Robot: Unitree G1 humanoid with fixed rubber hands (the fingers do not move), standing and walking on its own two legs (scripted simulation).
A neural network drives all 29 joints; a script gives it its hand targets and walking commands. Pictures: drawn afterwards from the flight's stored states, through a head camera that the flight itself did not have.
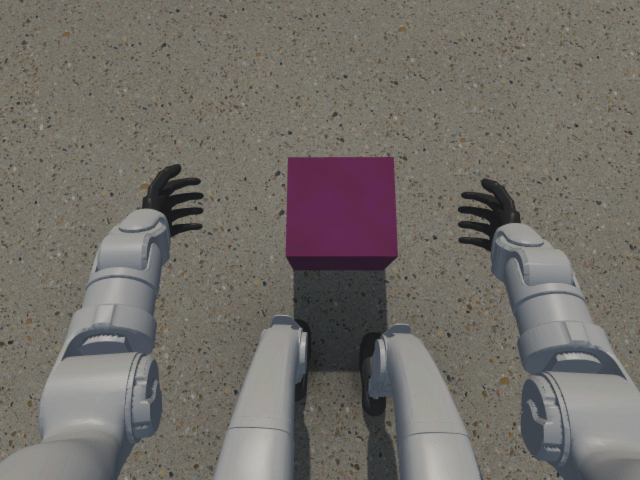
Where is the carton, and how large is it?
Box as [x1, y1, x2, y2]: [286, 157, 397, 269]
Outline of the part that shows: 288,157 286,257 293,269 383,269 397,256 393,157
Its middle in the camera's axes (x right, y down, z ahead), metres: +0.05 -0.05 +0.99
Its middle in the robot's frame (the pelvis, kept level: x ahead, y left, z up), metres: +0.54 +0.00 -0.56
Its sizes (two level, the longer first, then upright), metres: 0.251 0.239 0.221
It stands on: the floor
